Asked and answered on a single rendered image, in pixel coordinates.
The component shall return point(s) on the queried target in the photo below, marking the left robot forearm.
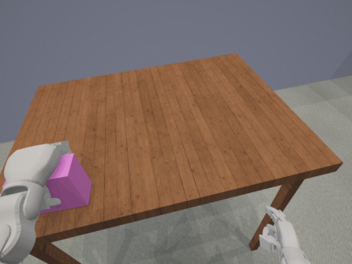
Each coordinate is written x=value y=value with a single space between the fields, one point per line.
x=20 y=203

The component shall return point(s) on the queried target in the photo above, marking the right robot forearm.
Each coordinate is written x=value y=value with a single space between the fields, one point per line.
x=293 y=255

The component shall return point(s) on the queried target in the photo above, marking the robot left hand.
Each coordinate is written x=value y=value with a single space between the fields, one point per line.
x=36 y=164

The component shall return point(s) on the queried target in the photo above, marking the robot right hand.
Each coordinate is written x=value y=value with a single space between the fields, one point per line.
x=273 y=239

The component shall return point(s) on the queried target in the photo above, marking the table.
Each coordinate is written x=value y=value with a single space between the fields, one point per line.
x=167 y=138

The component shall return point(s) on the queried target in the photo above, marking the sponge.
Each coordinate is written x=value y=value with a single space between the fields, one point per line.
x=69 y=183

